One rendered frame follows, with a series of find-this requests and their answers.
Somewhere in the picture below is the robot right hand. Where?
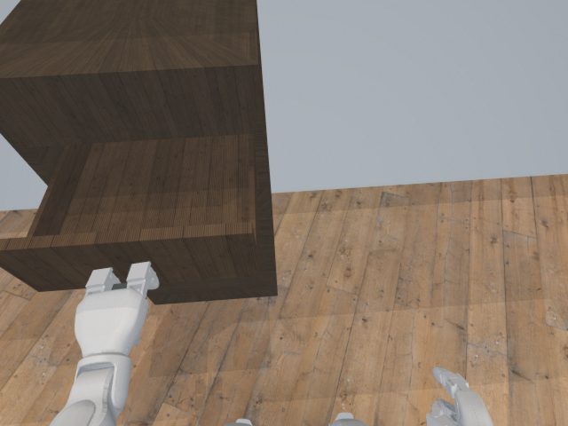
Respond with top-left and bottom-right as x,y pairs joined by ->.
426,367 -> 493,426

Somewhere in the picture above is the robot left hand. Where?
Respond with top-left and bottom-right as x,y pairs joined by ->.
75,262 -> 159,358

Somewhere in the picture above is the cabinet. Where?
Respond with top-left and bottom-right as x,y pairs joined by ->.
0,0 -> 278,305

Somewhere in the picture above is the robot left forearm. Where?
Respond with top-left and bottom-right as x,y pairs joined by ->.
50,352 -> 132,426

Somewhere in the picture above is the robot right shin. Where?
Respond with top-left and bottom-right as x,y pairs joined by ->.
335,413 -> 354,421

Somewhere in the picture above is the drawer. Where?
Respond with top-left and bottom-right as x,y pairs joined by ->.
0,134 -> 260,292

